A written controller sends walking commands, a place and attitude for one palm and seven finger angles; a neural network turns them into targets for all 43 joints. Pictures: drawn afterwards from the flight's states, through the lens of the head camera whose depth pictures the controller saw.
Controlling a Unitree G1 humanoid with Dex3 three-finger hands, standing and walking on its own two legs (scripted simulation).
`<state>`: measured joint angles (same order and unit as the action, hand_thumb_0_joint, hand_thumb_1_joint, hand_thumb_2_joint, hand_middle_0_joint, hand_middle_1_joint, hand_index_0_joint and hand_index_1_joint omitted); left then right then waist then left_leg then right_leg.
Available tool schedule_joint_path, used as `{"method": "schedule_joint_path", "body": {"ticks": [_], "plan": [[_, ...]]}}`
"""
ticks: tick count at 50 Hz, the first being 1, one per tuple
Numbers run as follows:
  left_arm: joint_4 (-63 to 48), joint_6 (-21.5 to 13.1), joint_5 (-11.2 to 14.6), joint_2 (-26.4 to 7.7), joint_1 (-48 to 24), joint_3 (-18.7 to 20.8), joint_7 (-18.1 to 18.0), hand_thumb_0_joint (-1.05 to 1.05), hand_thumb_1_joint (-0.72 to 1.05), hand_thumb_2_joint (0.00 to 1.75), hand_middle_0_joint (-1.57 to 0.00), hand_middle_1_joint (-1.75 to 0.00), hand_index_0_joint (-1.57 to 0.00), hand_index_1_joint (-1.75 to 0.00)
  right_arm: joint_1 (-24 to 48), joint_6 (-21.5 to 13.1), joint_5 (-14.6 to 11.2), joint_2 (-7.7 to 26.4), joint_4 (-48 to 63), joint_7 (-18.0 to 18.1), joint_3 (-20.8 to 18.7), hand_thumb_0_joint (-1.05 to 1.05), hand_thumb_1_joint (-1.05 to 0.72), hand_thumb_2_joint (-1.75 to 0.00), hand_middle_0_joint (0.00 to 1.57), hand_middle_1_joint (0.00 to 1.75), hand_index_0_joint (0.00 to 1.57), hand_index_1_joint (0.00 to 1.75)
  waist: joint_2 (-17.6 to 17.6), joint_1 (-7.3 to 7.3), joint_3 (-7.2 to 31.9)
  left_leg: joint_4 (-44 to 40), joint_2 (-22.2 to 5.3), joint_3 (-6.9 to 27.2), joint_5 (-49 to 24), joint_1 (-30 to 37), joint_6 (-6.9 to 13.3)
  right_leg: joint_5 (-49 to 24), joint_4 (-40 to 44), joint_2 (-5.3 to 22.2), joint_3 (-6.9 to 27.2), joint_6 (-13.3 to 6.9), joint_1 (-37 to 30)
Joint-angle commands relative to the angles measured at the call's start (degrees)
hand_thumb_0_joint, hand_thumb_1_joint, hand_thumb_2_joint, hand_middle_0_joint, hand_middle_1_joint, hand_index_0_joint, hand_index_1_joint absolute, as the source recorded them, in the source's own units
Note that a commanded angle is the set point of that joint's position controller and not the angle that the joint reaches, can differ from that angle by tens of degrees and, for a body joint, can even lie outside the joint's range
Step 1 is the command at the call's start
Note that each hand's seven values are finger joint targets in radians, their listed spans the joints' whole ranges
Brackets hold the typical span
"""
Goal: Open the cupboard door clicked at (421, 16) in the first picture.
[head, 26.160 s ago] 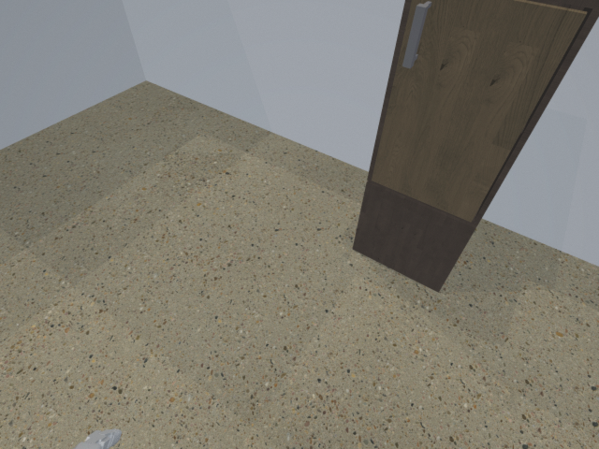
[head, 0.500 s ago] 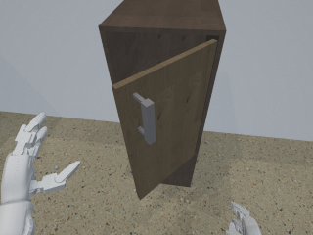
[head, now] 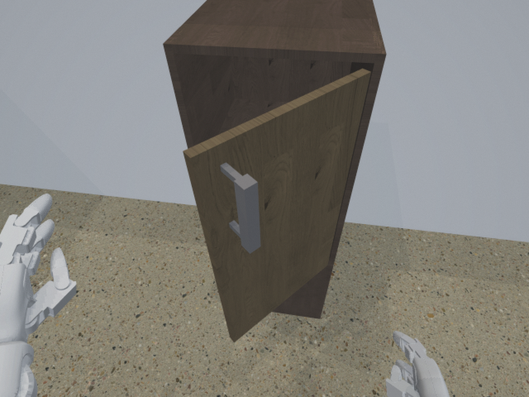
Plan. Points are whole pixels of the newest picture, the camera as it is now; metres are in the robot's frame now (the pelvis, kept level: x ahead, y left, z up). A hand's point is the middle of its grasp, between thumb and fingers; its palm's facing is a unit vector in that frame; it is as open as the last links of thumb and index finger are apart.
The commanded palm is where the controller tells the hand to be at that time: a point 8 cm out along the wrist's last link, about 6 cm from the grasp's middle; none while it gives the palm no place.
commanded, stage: draw the hand back to the body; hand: left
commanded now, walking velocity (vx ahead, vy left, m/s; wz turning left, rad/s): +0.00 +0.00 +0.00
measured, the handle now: (240, 209) +0.33 +0.08 +0.14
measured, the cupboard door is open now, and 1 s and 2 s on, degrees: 49 49 49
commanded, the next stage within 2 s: step back with the hand held close in 0.10 s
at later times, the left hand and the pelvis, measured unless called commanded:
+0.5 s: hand (62, 308) +0.17 +0.26 +0.14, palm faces +0.32 -0.81 -0.49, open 7.4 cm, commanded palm +0.11 +0.30 +0.17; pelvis -0.03 +0.01 +0.00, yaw -1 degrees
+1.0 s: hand out of the picture +0.06 +0.30 +0.15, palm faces +0.44 -0.79 -0.43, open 7.4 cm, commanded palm +0.00 +0.34 +0.17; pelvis -0.14 +0.04 -0.02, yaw +1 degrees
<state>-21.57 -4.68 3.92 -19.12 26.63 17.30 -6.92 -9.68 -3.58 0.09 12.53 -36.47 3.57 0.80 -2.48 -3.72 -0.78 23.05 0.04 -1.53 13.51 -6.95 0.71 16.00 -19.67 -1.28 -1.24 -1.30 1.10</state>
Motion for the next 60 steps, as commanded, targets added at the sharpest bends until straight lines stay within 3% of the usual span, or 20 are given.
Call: {"method": "schedule_joint_path", "body": {"ticks": [1,5,10,11,12,14,16,17,24,28,33,39,43,46,48,50,53,58,59,60], "plan": [[-12.4,-4.0,-0.2,-11.3,-4.3,8.0,-0.9,0.00,0.90,0.90,-0.20,-0.30,-0.20,-0.30,6.5,-2.9,0.0,5.9,8.9,0.8,-1.9,0.00,-0.90,-0.90,0.20,0.30,0.20,0.30,-1.5,0.05,5.9,-0.5,-1.1,0.4,-20.7,6.3,0.3,-21.3,2.3,1.0,0.4,0.7,3.5],[-12.5,-3.9,-0.2,-11.0,-4.2,7.6,-0.9,0.00,0.90,0.90,-0.20,-0.30,-0.20,-0.30,6.7,-3.1,-0.1,5.8,8.9,0.8,-1.9,0.00,-0.90,-0.90,0.20,0.30,0.20,0.30,-2.6,0.20,5.6,-0.6,-1.2,0.3,-20.5,6.4,0.3,-20.8,2.5,1.0,0.4,0.7,3.8],[-10.2,-3.8,0.0,-10.5,-4.0,7.4,-0.7,0.00,0.90,0.90,-0.20,-0.30,-0.20,-0.30,6.7,-2.6,-0.1,6.0,8.7,0.8,-2.1,0.00,-0.90,-0.90,0.20,0.30,0.20,0.30,0.5,0.36,4.1,-0.9,-1.1,0.0,-17.8,5.7,0.6,-19.8,3.2,1.0,0.6,1.0,4.5],[-16.2,-4.6,0.1,-12.6,-7.4,8.4,-0.8,0.00,0.90,0.90,-0.20,-0.30,-0.20,-0.30,7.3,-3.0,-0.4,6.0,9.4,0.8,-2.1,0.00,-0.90,-0.90,0.20,0.30,0.20,0.30,-2.0,0.21,5.9,-0.7,-1.1,0.3,-17.0,6.5,0.5,-18.7,3.5,1.1,1.1,0.9,4.2],[-18.7,-7.3,-0.3,-22.5,-14.8,18.0,-1.5,0.00,0.90,0.90,-0.20,-0.30,-0.20,-0.30,5.5,-2.0,-1.3,6.3,11.1,0.7,-1.3,0.00,-0.90,-0.90,0.20,0.30,0.20,0.30,-4.9,2.13,0.4,1.0,-1.6,1.8,-13.3,3.0,1.2,-21.3,5.6,3.7,4.6,0.6,9.5],[-11.3,-6.8,-0.1,-13.8,-0.8,11.2,0.0,0.00,0.90,0.90,-0.20,-0.30,-0.20,-0.30,6.5,-0.8,-0.7,6.8,10.1,0.6,-2.4,0.00,-0.90,-0.90,0.20,0.30,0.20,0.30,1.8,2.18,2.3,2.9,-2.0,2.0,-14.5,2.5,1.5,-26.0,4.3,5.2,5.3,0.9,9.8],[-11.1,-6.0,-0.2,-11.6,2.1,9.1,0.5,0.00,0.90,0.90,-0.20,-0.30,-0.20,-0.30,5.8,0.4,-1.0,7.3,11.2,0.4,-2.8,0.00,-0.90,-0.90,0.20,0.30,0.20,0.30,1.6,2.52,4.3,3.6,-2.7,1.5,-17.5,2.9,1.5,-27.6,2.6,5.4,4.7,1.4,10.0],[-11.5,-6.1,-0.2,-11.6,3.0,9.2,0.4,0.00,0.90,0.90,-0.20,-0.30,-0.20,-0.30,6.1,0.6,-1.0,7.5,11.3,0.6,-3.1,0.00,-0.90,-0.90,0.20,0.30,0.20,0.30,0.2,2.38,6.0,3.5,-3.0,1.3,-20.0,3.4,1.5,-28.8,1.7,5.5,4.0,1.6,9.2],[-15.1,-5.8,-0.2,-15.4,3.9,12.2,-1.0,0.00,0.90,0.90,-0.20,-0.30,-0.20,-0.30,5.2,2.6,-1.7,7.2,13.4,1.5,-3.9,0.00,-0.90,-0.90,0.20,0.30,0.20,0.30,3.4,2.75,10.1,4.0,-4.7,1.6,-23.5,2.0,1.0,-28.3,-2.1,5.0,3.7,1.9,9.5],[-18.5,-6.5,-0.3,-16.6,4.5,13.5,-1.8,0.00,0.90,0.90,-0.20,-0.30,-0.20,-0.30,5.1,2.5,-1.8,6.9,14.1,2.0,-3.8,0.00,-0.90,-0.90,0.20,0.30,0.20,0.30,-0.6,2.62,10.5,3.4,-5.3,2.5,-22.5,-0.8,1.1,-25.2,-4.3,4.8,4.0,1.7,9.0],[-19.5,-7.4,-0.6,-15.7,6.3,13.7,-2.4,0.00,0.90,0.90,-0.20,-0.30,-0.20,-0.30,4.4,1.6,-1.5,7.4,14.4,1.8,-3.7,0.00,-0.90,-0.90,0.20,0.30,0.20,0.30,-3.7,2.74,8.2,-0.1,-7.0,5.1,-11.2,-8.7,1.6,-13.1,-6.2,3.2,4.0,1.6,8.8],[-16.9,-9.0,-1.7,-14.1,5.4,13.8,-2.9,0.00,0.90,0.90,-0.20,-0.30,-0.20,-0.30,3.1,-0.1,-1.0,8.1,14.1,1.6,-3.9,0.00,-0.90,-0.90,0.20,0.30,0.20,0.30,-2.6,3.72,2.2,-3.2,-7.6,7.4,17.5,-23.6,2.9,4.8,-6.1,2.9,6.2,1.0,9.3],[-19.1,-10.2,-2.4,-14.1,1.9,12.7,-3.4,0.00,0.90,0.90,-0.20,-0.30,-0.20,-0.30,2.0,-1.7,-0.5,8.1,13.2,1.6,-3.8,0.00,-0.90,-0.90,0.20,0.30,0.20,0.30,0.4,4.32,1.0,2.7,-5.1,7.2,18.9,-19.1,1.7,15.1,-0.4,5.0,8.8,-0.8,19.0],[-22.4,-11.1,-2.5,-14.9,-0.4,12.7,-4.2,0.00,0.90,0.90,-0.20,-0.30,-0.20,-0.30,1.1,-3.2,-0.1,8.0,11.9,1.9,-3.4,0.00,-0.90,-0.90,0.20,0.30,0.20,0.30,-0.7,4.68,3.0,3.4,-4.8,8.5,14.8,-13.4,1.2,11.9,-1.7,4.9,7.0,-0.9,22.9],[-23.6,-11.5,-2.4,-15.6,-0.3,13.9,-4.4,0.00,0.90,0.90,-0.20,-0.30,-0.20,-0.30,1.8,-4.1,0.1,7.9,11.9,2.3,-3.1,0.00,-0.90,-0.90,0.20,0.30,0.20,0.30,-5.6,4.15,4.8,-5.2,-8.0,12.2,16.5,-18.3,2.1,5.8,-9.1,1.2,3.1,1.1,14.9],[-22.4,-11.7,-2.8,-15.3,0.7,15.5,-4.2,0.00,0.90,0.90,-0.20,-0.30,-0.20,-0.30,2.2,-4.8,0.2,8.2,12.2,2.3,-3.4,0.00,-0.90,-0.90,0.20,0.30,0.20,0.30,-12.7,3.04,6.3,-14.9,-13.9,18.0,27.1,-30.4,4.8,3.8,-23.7,-2.8,0.5,2.2,2.2],[-18.6,-11.5,-2.3,-14.5,3.5,15.3,-3.6,0.00,0.90,0.90,-0.20,-0.30,-0.20,-0.30,1.9,-5.1,0.3,7.1,11.6,1.5,-4.1,0.00,-0.90,-0.90,0.20,0.30,0.20,0.30,-11.4,2.92,6.7,-16.2,-16.0,16.7,25.3,-31.9,6.0,8.7,-32.8,-3.8,0.6,1.3,2.2],[-17.5,-10.8,0.1,-13.1,4.2,12.5,-3.1,0.00,0.90,0.90,-0.20,-0.30,-0.20,-0.30,3.9,-5.8,-0.1,6.1,9.5,0.0,-3.7,0.00,-0.90,-0.90,0.20,0.30,0.20,0.30,-8.3,3.06,5.2,-15.0,-13.2,10.2,17.6,-21.4,1.9,14.4,-16.7,-4.1,-1.7,-0.1,7.4],[-18.0,-11.1,0.4,-13.6,3.5,12.5,-2.9,0.00,0.90,0.90,-0.20,-0.30,-0.20,-0.30,4.3,-5.7,-0.1,6.2,9.1,-0.3,-3.7,0.00,-0.90,-0.90,0.20,0.30,0.20,0.30,-7.8,3.07,5.1,-12.0,-12.4,8.4,15.6,-18.8,0.4,13.7,-8.6,-2.7,-0.4,-0.6,8.5],[-18.6,-11.4,0.5,-14.1,2.3,12.3,-2.7,0.00,0.90,0.90,-0.20,-0.30,-0.20,-0.30,4.0,-5.3,-0.1,5.8,8.7,-0.6,-3.7,0.00,-0.90,-0.90,0.20,0.30,0.20,0.30,-2.4,3.26,5.5,-3.9,-9.5,5.7,11.5,-14.7,-1.3,12.9,0.3,1.6,5.6,-1.9,12.7]]}}
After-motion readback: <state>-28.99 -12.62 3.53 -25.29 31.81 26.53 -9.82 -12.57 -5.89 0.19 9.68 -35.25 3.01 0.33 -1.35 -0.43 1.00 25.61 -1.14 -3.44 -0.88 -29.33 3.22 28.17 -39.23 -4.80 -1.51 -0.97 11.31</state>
